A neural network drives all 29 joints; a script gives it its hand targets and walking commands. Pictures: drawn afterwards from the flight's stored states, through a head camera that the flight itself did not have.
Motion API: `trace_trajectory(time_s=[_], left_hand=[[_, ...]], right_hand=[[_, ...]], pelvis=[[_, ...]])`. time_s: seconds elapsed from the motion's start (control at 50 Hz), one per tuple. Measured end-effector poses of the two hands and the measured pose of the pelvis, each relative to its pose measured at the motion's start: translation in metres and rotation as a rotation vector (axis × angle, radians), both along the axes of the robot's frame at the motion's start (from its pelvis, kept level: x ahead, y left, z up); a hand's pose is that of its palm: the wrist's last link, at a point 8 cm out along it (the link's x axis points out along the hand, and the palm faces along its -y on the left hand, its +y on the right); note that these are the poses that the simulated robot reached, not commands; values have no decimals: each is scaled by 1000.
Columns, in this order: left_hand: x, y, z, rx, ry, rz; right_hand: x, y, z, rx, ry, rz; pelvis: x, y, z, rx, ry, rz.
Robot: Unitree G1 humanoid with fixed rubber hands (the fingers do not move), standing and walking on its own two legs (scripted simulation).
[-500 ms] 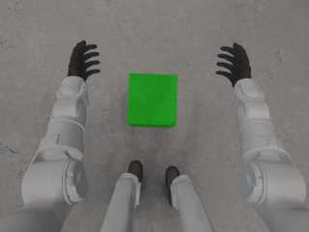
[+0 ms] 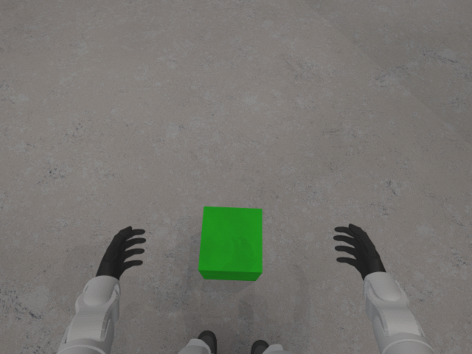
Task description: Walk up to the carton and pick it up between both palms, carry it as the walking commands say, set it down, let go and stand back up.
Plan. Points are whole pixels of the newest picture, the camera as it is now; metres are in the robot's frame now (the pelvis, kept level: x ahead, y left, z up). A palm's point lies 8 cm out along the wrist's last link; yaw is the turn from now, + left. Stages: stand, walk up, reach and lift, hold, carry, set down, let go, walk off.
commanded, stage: let go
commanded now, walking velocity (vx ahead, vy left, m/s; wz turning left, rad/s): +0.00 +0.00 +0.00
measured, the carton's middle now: (231, 246) +0.44 +0.01 -0.63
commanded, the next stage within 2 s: stand in 0.68 s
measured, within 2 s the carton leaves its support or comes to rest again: neither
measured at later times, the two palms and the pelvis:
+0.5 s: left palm (82, 340) +0.18 +0.23 -0.04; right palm (404, 336) +0.18 -0.24 -0.04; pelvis +0.02 +0.00 +0.02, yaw +0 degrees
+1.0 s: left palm out of the picture +0.16 +0.29 -0.06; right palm (434, 349) +0.16 -0.28 -0.05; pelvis +0.03 +0.01 +0.02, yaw -1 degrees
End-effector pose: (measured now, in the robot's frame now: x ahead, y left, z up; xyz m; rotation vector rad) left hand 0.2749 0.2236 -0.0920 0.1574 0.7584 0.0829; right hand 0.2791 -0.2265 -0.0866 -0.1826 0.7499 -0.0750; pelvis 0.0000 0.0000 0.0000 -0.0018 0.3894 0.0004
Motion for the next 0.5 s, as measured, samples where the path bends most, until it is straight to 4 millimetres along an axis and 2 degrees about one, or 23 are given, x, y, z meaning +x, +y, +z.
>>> trace_trajectory(time_s=[0.16, 0.26, 0.36, 0.5], left_hand=[[-56, -4, 25, -5, 16, -7], [-87, 1, 40, 1, 27, -4], [-100, 6, 48, 3, 31, -8], [-98, 5, 52, -1, 30, -16]], right_hand=[[-61, -5, 25, 11, 27, -14], [-89, -10, 38, 12, 28, -13], [-100, -12, 43, 10, 37, -6], [-101, -11, 45, 6, 41, 4]], pelvis=[[16, -3, 17, 6, -178, -3], [22, -4, 24, 8, -287, -5], [21, -5, 25, 10, -377, -6], [17, -4, 24, 12, -459, -7]])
